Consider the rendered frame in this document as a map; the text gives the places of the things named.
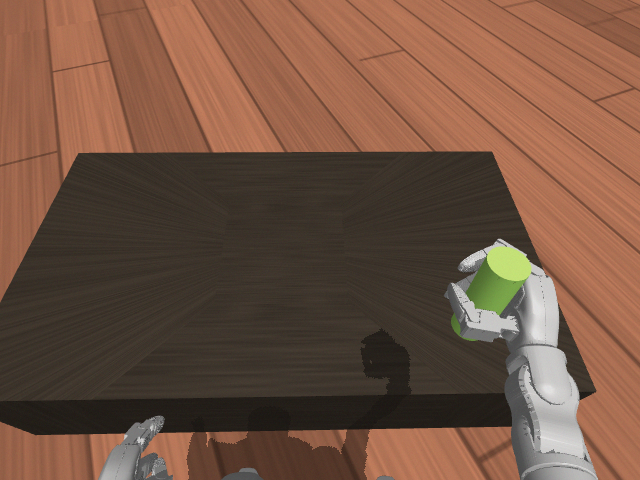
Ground right robot arm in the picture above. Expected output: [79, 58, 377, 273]
[504, 344, 598, 480]

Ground left robot hand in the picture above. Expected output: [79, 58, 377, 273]
[98, 415, 173, 480]

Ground right robot hand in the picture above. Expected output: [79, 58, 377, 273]
[444, 239, 559, 353]

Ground can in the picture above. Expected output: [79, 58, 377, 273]
[451, 246, 532, 341]

